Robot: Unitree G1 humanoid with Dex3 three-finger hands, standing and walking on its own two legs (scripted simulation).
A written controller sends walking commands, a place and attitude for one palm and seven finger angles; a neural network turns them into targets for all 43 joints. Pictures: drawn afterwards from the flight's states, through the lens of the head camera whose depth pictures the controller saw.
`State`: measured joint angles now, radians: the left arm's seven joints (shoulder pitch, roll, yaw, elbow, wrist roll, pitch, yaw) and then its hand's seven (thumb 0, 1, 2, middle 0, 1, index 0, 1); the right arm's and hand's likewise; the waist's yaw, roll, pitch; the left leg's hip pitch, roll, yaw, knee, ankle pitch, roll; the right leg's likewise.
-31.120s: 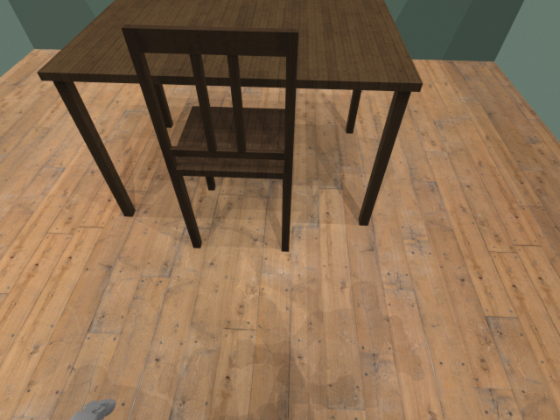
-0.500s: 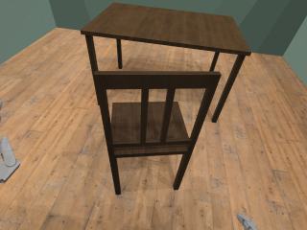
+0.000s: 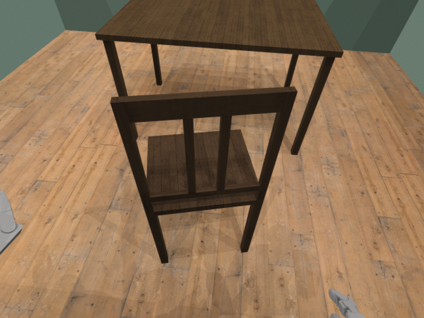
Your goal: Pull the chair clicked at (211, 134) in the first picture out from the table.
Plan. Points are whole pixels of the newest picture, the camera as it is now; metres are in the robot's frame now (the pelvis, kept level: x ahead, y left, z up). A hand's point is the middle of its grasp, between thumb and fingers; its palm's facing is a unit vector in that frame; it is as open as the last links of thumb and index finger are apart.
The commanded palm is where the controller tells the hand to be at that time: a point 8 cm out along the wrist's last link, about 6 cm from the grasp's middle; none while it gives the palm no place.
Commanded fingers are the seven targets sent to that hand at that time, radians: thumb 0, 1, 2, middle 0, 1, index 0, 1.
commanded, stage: stop stepping back and stand still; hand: left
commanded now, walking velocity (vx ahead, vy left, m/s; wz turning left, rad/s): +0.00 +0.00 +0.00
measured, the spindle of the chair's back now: (190, 159) +0.54 +0.08 -0.06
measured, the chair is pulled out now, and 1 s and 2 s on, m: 0.61 0.61 0.61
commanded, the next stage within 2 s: let the arm hang, fingers relaxed in 0.50 s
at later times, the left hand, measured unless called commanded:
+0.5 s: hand (4, 215) +0.22 +0.30 +0.16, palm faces +0.43 -0.77 -0.47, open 7.4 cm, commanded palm +0.16 +0.32 +0.18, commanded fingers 0.00 0.90 0.90 -0.20 -0.30 -0.20 -0.30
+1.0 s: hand out of the picture +0.05 +0.19 -0.17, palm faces +0.04 -0.98 -0.18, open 6.9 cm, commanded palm none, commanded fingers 0.00 0.90 0.90 -0.20 -0.30 -0.20 -0.30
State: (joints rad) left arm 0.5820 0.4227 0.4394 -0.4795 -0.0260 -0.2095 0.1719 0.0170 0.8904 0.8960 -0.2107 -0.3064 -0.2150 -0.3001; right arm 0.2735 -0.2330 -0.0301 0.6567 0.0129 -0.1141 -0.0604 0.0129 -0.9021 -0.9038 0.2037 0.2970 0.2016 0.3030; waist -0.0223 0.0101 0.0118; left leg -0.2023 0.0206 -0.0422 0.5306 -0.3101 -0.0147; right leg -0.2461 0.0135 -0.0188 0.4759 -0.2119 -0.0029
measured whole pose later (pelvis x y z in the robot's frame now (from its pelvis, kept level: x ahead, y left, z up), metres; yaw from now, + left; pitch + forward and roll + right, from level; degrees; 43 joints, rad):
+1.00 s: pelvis -0.01 +0.01 +0.00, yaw +1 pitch -2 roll -1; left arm 0.27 0.19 0.02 0.87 0.01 0.04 0.02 -0.04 1.01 0.89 -0.21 -0.30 -0.21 -0.30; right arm 0.35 -0.17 0.00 0.95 -0.02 0.02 -0.01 0.01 -0.91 -0.90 0.20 0.30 0.20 0.30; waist -0.01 -0.03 0.08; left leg -0.21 0.00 -0.05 0.54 -0.30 0.00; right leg -0.25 -0.01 -0.03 0.49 -0.21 0.00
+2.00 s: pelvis +0.01 +0.00 +0.00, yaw +0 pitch -2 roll +0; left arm 0.28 0.13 0.01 1.08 0.00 0.02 0.03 0.01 0.92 0.90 -0.20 -0.30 -0.20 -0.30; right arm 0.34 -0.12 0.00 1.07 -0.01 -0.01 -0.03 0.00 -0.91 -0.90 0.20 0.30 0.20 0.30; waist 0.00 0.02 0.08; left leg -0.14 0.01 -0.04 0.44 -0.27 -0.02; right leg -0.21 0.00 -0.02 0.45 -0.21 -0.01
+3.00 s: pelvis +0.00 -0.01 +0.00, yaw +0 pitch -2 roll +0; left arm 0.28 0.13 0.02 1.08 0.00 0.02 0.03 0.01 0.92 0.90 -0.20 -0.30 -0.20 -0.30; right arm 0.34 -0.11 0.00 1.08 -0.01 -0.01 -0.03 0.00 -0.91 -0.90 0.20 0.30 0.20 0.30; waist 0.00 0.01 0.09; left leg -0.14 0.02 -0.04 0.44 -0.26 -0.02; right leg -0.22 0.01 -0.02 0.45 -0.20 -0.02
